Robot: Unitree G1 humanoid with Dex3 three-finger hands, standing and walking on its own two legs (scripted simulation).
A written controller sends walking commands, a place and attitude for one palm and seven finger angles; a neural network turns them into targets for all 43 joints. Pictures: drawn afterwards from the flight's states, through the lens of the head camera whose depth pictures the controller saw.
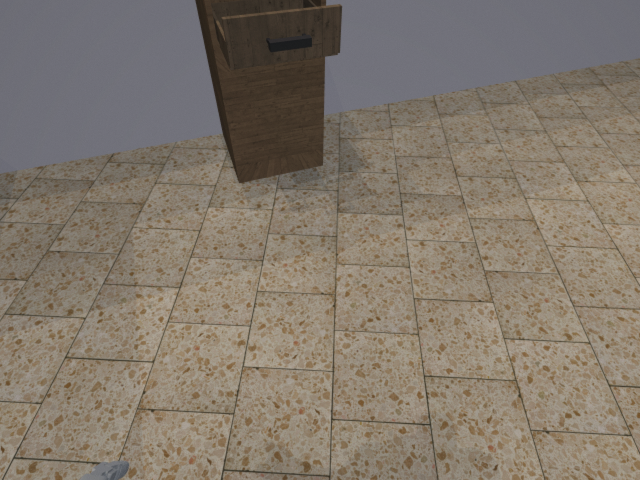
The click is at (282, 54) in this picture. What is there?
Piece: drawer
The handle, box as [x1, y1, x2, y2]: [266, 34, 311, 51]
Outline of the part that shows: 311,46 311,37 305,34 302,34 301,36 270,40 269,38 266,38 270,51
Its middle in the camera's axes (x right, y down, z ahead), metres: -0.11 -0.64 +1.25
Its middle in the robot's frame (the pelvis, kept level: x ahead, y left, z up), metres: +1.36 +0.18 -0.03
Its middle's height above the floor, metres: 0.74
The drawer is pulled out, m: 0.22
